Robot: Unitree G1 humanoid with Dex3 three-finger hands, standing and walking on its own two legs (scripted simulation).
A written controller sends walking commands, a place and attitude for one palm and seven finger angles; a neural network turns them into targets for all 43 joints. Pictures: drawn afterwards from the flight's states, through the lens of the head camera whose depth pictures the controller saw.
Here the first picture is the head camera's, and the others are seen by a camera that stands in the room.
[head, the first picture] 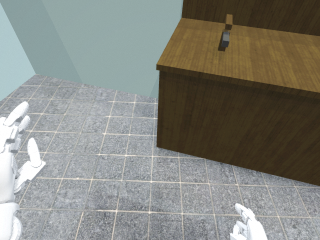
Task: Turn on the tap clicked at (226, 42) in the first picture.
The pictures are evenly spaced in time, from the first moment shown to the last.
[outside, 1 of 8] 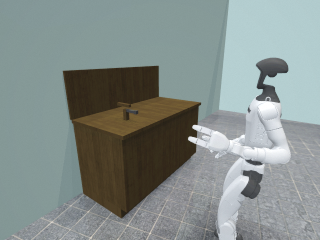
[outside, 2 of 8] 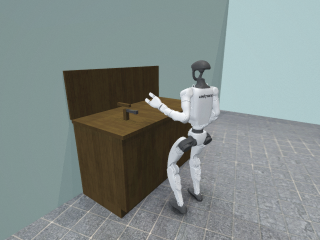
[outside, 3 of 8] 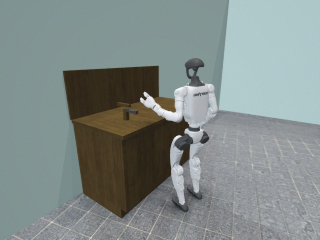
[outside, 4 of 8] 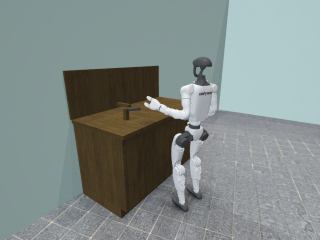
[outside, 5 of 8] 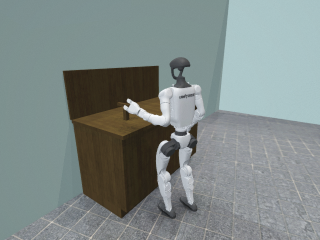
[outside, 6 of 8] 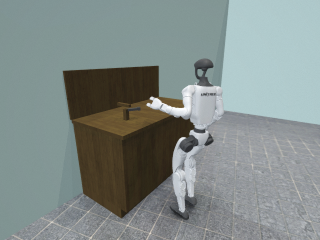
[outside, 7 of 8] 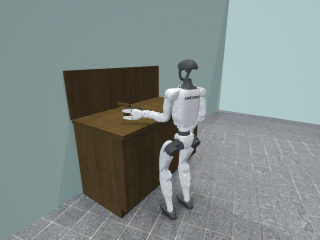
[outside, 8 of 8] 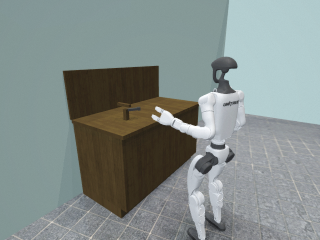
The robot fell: no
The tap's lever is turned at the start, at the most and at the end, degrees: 0 68 62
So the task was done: yes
